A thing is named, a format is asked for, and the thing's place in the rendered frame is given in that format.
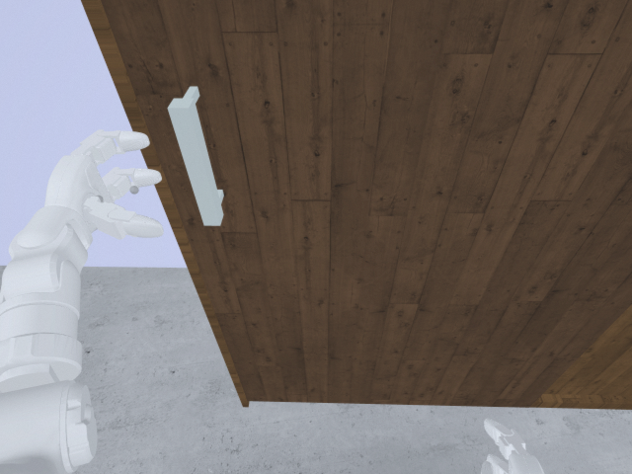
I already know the wardrobe door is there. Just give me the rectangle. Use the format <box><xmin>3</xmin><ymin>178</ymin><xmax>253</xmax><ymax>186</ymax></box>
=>
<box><xmin>543</xmin><ymin>304</ymin><xmax>632</xmax><ymax>396</ymax></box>
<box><xmin>101</xmin><ymin>0</ymin><xmax>632</xmax><ymax>408</ymax></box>

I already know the right robot hand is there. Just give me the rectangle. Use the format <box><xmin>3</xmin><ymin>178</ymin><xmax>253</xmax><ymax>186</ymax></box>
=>
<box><xmin>481</xmin><ymin>419</ymin><xmax>544</xmax><ymax>474</ymax></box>

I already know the handle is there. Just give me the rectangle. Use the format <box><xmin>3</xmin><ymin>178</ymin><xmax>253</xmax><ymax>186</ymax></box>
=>
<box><xmin>167</xmin><ymin>87</ymin><xmax>224</xmax><ymax>226</ymax></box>

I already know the left robot forearm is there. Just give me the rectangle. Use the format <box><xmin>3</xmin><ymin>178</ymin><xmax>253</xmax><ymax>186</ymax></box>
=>
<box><xmin>0</xmin><ymin>205</ymin><xmax>93</xmax><ymax>393</ymax></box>

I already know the left robot hand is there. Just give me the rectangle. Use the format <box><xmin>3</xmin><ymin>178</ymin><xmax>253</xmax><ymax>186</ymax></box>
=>
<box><xmin>44</xmin><ymin>129</ymin><xmax>164</xmax><ymax>240</ymax></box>

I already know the left robot upper arm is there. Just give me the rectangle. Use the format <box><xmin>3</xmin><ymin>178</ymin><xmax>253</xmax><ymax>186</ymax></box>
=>
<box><xmin>0</xmin><ymin>380</ymin><xmax>98</xmax><ymax>474</ymax></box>

